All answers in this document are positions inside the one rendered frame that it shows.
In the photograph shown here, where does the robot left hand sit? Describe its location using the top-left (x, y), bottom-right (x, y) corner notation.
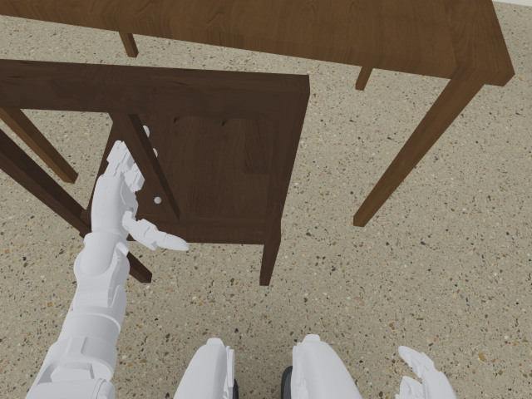
top-left (91, 126), bottom-right (189, 250)

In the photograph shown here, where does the robot right hand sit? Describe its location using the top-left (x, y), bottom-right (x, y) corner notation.
top-left (395, 346), bottom-right (458, 399)

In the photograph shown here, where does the table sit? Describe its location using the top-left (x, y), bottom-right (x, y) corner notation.
top-left (0, 0), bottom-right (515, 228)

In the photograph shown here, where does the chair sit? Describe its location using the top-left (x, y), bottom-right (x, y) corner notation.
top-left (0, 59), bottom-right (310, 286)

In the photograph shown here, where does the robot left upper arm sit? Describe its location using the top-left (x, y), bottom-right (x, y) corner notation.
top-left (28, 378), bottom-right (116, 399)

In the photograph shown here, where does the left robot forearm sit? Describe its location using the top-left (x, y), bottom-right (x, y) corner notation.
top-left (25, 230), bottom-right (130, 399)

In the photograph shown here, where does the robot left thigh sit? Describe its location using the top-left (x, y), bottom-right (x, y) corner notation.
top-left (173, 344), bottom-right (234, 399)

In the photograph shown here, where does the right robot shin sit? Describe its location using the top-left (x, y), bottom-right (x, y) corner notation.
top-left (291, 334), bottom-right (320, 399)

